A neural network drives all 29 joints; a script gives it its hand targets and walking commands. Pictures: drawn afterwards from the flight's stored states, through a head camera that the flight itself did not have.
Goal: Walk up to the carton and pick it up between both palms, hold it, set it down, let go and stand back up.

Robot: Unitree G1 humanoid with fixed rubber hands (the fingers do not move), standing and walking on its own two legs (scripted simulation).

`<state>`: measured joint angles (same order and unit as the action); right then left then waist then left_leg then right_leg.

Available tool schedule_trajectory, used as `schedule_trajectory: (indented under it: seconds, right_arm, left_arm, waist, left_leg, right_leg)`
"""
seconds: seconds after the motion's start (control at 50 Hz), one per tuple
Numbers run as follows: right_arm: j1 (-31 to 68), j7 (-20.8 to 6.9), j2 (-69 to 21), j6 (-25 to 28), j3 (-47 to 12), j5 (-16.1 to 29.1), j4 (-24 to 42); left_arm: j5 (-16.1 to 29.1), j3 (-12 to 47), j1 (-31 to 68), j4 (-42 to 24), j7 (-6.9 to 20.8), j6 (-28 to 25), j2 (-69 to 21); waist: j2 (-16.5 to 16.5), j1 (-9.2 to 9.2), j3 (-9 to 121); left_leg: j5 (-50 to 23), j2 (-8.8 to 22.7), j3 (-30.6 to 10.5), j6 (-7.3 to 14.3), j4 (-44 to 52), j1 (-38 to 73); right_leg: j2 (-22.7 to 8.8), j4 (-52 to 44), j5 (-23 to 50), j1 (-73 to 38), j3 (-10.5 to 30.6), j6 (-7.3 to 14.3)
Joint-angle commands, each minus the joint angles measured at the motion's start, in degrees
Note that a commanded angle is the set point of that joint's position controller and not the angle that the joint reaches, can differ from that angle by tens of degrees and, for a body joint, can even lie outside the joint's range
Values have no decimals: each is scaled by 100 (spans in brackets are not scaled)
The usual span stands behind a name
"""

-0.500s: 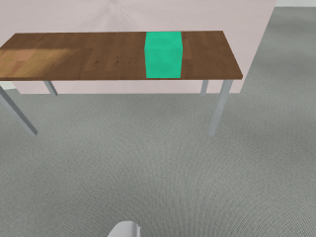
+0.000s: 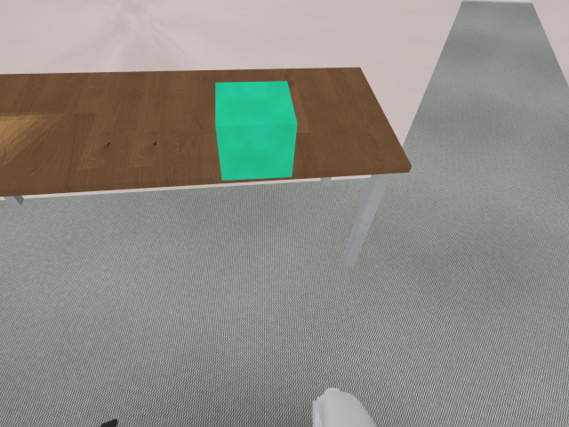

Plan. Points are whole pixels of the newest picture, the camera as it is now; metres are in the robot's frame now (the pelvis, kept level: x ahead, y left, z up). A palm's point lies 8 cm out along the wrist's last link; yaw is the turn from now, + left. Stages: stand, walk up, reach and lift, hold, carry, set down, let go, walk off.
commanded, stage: walk up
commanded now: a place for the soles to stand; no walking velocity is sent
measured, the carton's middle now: (254, 130) +0.78 +0.05 -0.09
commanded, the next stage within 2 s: none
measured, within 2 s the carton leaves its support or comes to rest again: neither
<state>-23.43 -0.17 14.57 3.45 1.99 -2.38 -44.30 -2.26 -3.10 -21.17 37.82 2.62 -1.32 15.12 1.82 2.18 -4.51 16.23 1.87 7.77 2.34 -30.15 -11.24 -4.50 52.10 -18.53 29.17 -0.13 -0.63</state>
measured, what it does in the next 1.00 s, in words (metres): walks ahead: right foot, then left foot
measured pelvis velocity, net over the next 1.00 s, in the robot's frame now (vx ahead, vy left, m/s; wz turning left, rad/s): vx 0.30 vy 0.00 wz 0.00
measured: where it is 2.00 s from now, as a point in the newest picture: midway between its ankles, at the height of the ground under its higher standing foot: (283, 372)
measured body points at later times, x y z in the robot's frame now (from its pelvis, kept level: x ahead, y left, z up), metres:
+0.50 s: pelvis +0.19 +0.01 -0.01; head +0.21 +0.00 +0.43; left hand +0.21 +0.29 -0.13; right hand +0.30 -0.25 -0.12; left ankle +0.28 +0.13 -0.73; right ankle +0.15 -0.14 -0.73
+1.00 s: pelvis +0.30 +0.00 -0.02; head +0.33 -0.01 +0.43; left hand +0.44 +0.25 -0.12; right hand +0.37 -0.26 -0.14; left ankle +0.29 +0.13 -0.73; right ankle +0.36 -0.12 -0.73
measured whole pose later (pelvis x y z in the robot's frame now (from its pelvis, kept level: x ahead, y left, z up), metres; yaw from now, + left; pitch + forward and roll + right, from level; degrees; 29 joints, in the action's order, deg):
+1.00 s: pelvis +0.30 +0.00 -0.02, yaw +0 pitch -2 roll +1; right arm -19.0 -0.1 16.0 -1.4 -0.6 0.0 -37.6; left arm 0.5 1.8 -11.7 37.0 0.1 1.2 14.9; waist -0.9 1.7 -6.1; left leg 21.5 1.5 1.6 -1.2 -39.4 -15.3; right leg -2.3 39.7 -15.5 22.0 -2.3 0.1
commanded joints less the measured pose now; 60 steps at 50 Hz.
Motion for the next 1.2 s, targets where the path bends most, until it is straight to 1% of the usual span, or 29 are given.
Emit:
schedule_trajectory:
  seconds: [0.0, 0.04, 0.1, 0.12, 0.14, 0.16, 0.18, 0.22, 0.26, 0.34, 0.4, 0.46, 0.48, 0.5, 0.52, 0.54, 0.56, 0.64, 0.7, 0.74, 0.8, 0.82, 0.84, 0.86, 0.88, 0.92, 0.98, 1.06, 1.18]
  right_arm:
    - [-247, -26, 1046, 94, 228, 13, 350]
    - [-270, -59, 1128, 40, 228, 11, 366]
    - [-219, -108, 915, -71, 101, 8, 473]
    - [-331, -132, 558, -76, -38, 26, 629]
    - [-451, -152, 495, -145, -57, 66, 882]
    - [-230, -107, 919, -266, 58, -39, 963]
    - [-102, -116, 954, -308, 81, -40, 954]
    - [-322, -131, 855, -288, 102, -5, 898]
    - [-573, -203, 748, -262, 116, 11, 828]
    - [-135, -299, 502, -213, 73, 22, 1050]
    - [79, -325, 443, -138, 125, 29, 1165]
    - [-417, -248, 624, -44, 263, 2, 1059]
    - [-835, -185, 786, 0, 331, -39, 971]
    - [-1281, -111, 1197, 46, 435, -69, 960]
    - [-1403, -6, 1776, 7, 537, -20, 1006]
    - [-1246, 65, 1726, -55, 513, 47, 949]
    - [-898, 96, 1524, -74, 445, 61, 982]
    - [-62, 70, 1055, -52, 236, 27, 1021]
    - [194, 51, 957, -43, 117, 77, 1037]
    - [164, 33, 1050, -106, 86, 120, 1045]
    - [292, -4, 1113, -234, 40, 235, 1154]
    - [154, -20, 912, -250, -41, 265, 1231]
    - [-169, -13, 612, -289, -158, 293, 1300]
    - [-299, 52, 591, -413, -154, 310, 1195]
    - [-199, 79, 648, -484, -113, 249, 1179]
    - [-181, 60, 759, -425, -74, 235, 1148]
    - [17, -8, 972, -282, -32, 255, 1056]
    - [197, -16, 927, -212, -50, 262, 1102]
    - [331, -37, 875, -224, -20, 270, 1153]
  left_arm:
    - [1, -51, -19, -565, 23, -153, 194]
    - [-6, -102, -15, -623, -14, -191, 265]
    - [-62, -273, -918, -414, -141, -266, 582]
    - [-125, -389, -1460, -346, -210, -299, 996]
    - [-91, -486, -1665, -432, -303, -283, 1647]
    - [-2, -474, -1533, -357, -391, -226, 1654]
    - [28, -355, -1183, -445, -429, -212, 1472]
    - [-22, -237, -543, -524, -420, -218, 1211]
    - [-24, -150, -255, -488, -366, -272, 990]
    - [-22, -155, -310, -292, -331, -335, 1051]
    - [-4, -176, -319, -235, -282, -290, 1223]
    - [51, -78, -239, -230, -229, -175, 1110]
    - [43, 33, -344, -250, -207, -144, 873]
    - [32, 187, -476, -406, -175, -151, 455]
    - [25, 159, -597, -604, -193, -76, 503]
    - [-17, 59, -356, -626, -243, 34, 821]
    - [-8, 36, -257, -613, -240, 82, 870]
    - [48, 41, -568, -390, -166, 48, 704]
    - [89, 152, -373, -431, -185, 35, 427]
    - [101, 162, -243, -421, -235, -2, 429]
    - [91, 120, -287, -390, -289, -25, 601]
    - [67, 61, -187, -449, -301, -30, 872]
    - [90, -2, -13, -583, -304, -22, 1214]
    - [219, -7, 275, -596, -319, 41, 1347]
    - [266, 22, 562, -612, -330, 86, 1279]
    - [297, 118, 946, -591, -327, 151, 1120]
    - [325, 199, 913, -526, -261, 160, 884]
    - [294, 209, 932, -385, -233, 87, 890]
    - [285, 232, 1040, -291, -226, 70, 880]
  waist:
    - [-959, 74, -178]
    - [-890, 14, -192]
    - [-208, -568, 16]
    - [781, -869, 439]
    - [1478, -848, 604]
    - [566, -842, 297]
    - [367, -740, -56]
    - [463, -443, -191]
    - [599, -251, -118]
    - [796, -381, -149]
    - [817, -397, -9]
    - [260, -44, 57]
    - [-184, 141, 226]
    - [-1359, 356, 592]
    - [-1762, 372, 640]
    - [-1076, 377, 255]
    - [-815, 266, -84]
    - [-1038, -117, -73]
    - [-1230, -172, 125]
    - [-1275, -125, 443]
    - [-903, -344, 697]
    - [-460, -324, 854]
    - [321, -207, 1060]
    - [477, -170, 980]
    - [577, -162, 718]
    - [647, -36, 494]
    - [362, -163, 544]
    - [35, -234, 745]
    - [-124, -223, 616]
  left_leg:
    - [366, 1281, -1095, 1139, 1387, -390]
    - [630, 1316, -1029, 1066, 1192, -654]
    - [682, 995, -576, 609, -295, -1667]
    - [582, 518, -108, 239, -2072, -2221]
    - [1782, -175, -123, -101, -3645, -2986]
    - [1740, 71, -786, -127, -4295, -3184]
    - [1300, 207, -918, -166, -4637, -3283]
    - [841, 392, -989, -242, -4285, -2914]
    - [577, 426, -940, -373, -3670, -2299]
    - [319, 493, -749, -389, -2095, -1988]
    - [25, 226, -366, -240, -1258, -1179]
    - [-431, -139, -105, -74, -597, 260]
    - [-204, -96, -404, 15, -410, 891]
    - [768, 1057, -2106, 347, 307, 1397]
    - [1653, 2224, -4443, 1004, 1453, 1293]
    - [2181, 2421, -4749, 1375, 1745, 746]
    - [1916, 2271, -4170, 1405, 1603, 464]
    - [-490, 1455, -2054, 1108, 1284, -446]
    - [-3289, 1133, -1136, 1057, 564, -576]
    - [-4186, 1020, -974, 938, 70, -410]
    - [-2884, 788, -932, 442, -532, -884]
    - [-1854, 664, -883, 170, -760, -1199]
    - [-97, 297, -704, -131, -1251, -1259]
    - [1112, -66, -601, -255, -1582, -591]
    - [1293, -55, -699, -279, -1508, -494]
    - [370, 95, -806, -244, -633, -315]
    - [-204, 295, -1110, -125, -1, -482]
    - [-749, 394, -1162, -67, 186, -444]
    - [-717, 401, -1163, -41, 356, -391]
  right_leg:
    - [26, -1050, 343, -310, -225, 43]
    - [172, -1367, 491, -828, -378, 131]
    - [392, -1770, 381, -2552, -331, 380]
    - [-519, -2213, -558, -3276, 1065, 682]
    - [-1932, -3558, -1638, -3317, 3936, 1388]
    - [-2162, -3930, -2067, -2880, 4400, 1765]
    - [-2049, -3787, -1718, -2586, 3801, 1793]
    - [-1552, -3647, -764, -2023, 2487, 1617]
    - [-1222, -3631, -133, -1524, 1640, 1477]
    - [-1062, -3401, 702, -1525, 975, 1459]
    - [-968, -3223, 214, -1192, 698, 1353]
    - [-769, -2429, -720, -314, 399, 1032]
    - [-503, -1564, -633, -3, 140, 803]
    - [24, 223, -725, 454, -366, 421]
    - [547, 1450, -1781, 1097, -311, 153]
    - [233, 2062, -1669, 1256, 171, 141]
    - [78, 2327, -1202, 1341, 268, 120]
    - [-91, 1153, -533, 264, 168, -70]
    - [14, -258, -330, -518, -139, -89]
    - [228, -847, 197, -966, -401, -64]
    - [362, -2121, 1820, -2072, -403, 159]
    - [-127, -2071, 2540, -2484, 175, 357]
    - [-1126, -2390, 2669, -2396, 1365, 811]
    - [-1543, -2754, 2130, -1460, 1742, 1399]
    - [-1435, -2937, 1529, -1053, 1722, 1452]
    - [-951, -2755, 1291, -864, 1122, 1024]
    - [-399, -2448, 929, -1270, 642, 533]
    - [-348, -2197, 1683, -1692, 522, 487]
    - [-310, -2341, 1485, -1576, 445, 423]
